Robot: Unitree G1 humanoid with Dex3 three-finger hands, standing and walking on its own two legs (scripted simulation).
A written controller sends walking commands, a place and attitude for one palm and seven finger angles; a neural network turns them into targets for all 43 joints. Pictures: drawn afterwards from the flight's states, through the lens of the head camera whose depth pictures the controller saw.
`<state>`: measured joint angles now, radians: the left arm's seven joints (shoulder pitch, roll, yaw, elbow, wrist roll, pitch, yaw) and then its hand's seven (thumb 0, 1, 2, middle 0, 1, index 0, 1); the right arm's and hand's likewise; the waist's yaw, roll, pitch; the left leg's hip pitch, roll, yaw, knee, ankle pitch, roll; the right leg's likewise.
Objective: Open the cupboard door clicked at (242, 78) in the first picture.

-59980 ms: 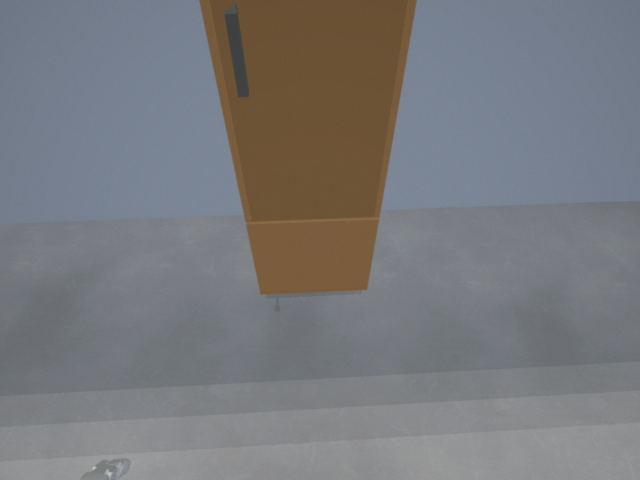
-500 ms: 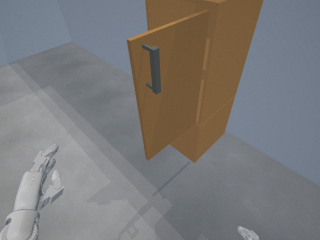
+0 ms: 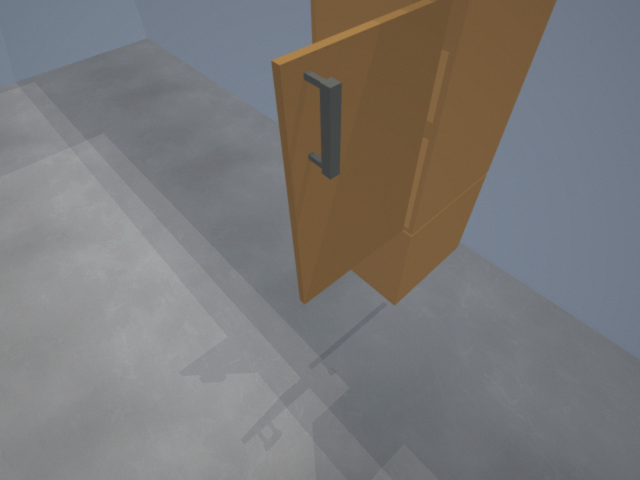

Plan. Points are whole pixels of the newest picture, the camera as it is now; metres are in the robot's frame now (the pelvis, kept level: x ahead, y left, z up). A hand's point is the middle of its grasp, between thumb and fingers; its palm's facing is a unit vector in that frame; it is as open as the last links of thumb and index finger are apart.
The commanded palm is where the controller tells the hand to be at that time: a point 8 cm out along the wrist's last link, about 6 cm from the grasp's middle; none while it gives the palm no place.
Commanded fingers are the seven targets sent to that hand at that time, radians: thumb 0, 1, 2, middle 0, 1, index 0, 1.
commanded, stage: let the arm hang, fingers relaxed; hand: left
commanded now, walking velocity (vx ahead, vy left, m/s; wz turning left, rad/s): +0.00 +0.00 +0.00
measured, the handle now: (321, 127) +0.56 +0.03 +0.15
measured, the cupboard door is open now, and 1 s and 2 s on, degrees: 88 88 88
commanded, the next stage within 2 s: look to check the result in 0.50 s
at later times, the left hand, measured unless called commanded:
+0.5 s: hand out of the picture -0.01 +0.15 -0.17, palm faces +0.05 -0.98 -0.17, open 7.3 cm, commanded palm none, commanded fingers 0.00 0.90 0.90 -0.20 -0.30 -0.20 -0.30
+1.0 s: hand out of the picture -0.01 +0.15 -0.17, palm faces +0.05 -0.98 -0.17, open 7.4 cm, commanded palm none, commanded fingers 0.00 0.90 0.90 -0.20 -0.30 -0.20 -0.30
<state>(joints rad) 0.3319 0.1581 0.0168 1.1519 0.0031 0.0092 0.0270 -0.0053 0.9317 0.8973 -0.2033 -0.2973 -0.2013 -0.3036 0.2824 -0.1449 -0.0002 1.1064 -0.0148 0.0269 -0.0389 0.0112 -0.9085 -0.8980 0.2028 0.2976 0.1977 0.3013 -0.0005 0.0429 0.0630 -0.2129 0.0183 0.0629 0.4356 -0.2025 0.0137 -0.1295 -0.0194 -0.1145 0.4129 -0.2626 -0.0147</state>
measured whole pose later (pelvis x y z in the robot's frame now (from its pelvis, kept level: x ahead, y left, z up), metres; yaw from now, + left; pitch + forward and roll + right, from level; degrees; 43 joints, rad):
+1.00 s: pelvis +0.01 +0.00 +0.00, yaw -1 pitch -1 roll +0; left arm 0.30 0.10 0.02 1.16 0.00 -0.02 0.04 0.00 0.91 0.90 -0.20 -0.30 -0.20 -0.30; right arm 0.28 -0.13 0.00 1.15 -0.02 0.01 -0.04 0.01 -0.91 -0.90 0.20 0.30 0.20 0.30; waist -0.01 0.03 0.04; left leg -0.19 0.02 0.07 0.41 -0.20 0.01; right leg -0.12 -0.02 -0.10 0.40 -0.27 -0.02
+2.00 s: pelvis +0.03 -0.02 +0.00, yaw +0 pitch -1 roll +0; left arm 0.30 0.10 0.01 1.15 0.00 -0.02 0.04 0.00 0.91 0.90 -0.20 -0.30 -0.20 -0.30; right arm 0.27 -0.14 0.00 1.16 -0.02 0.01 -0.05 0.01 -0.91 -0.90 0.20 0.30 0.20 0.30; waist -0.01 0.02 0.04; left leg -0.15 0.03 0.06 0.38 -0.22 -0.01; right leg -0.08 0.00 -0.11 0.37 -0.28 -0.03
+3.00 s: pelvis +0.03 -0.03 +0.00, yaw -1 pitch -1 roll +1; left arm 0.30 0.10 0.01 1.15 0.00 -0.02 0.04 0.00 0.91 0.90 -0.20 -0.30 -0.20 -0.30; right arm 0.27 -0.13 0.00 1.16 -0.01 0.02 -0.05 0.01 -0.91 -0.90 0.20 0.30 0.20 0.30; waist 0.00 0.02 0.05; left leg -0.15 0.04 0.07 0.38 -0.22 -0.03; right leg -0.07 0.01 -0.11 0.37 -0.28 -0.04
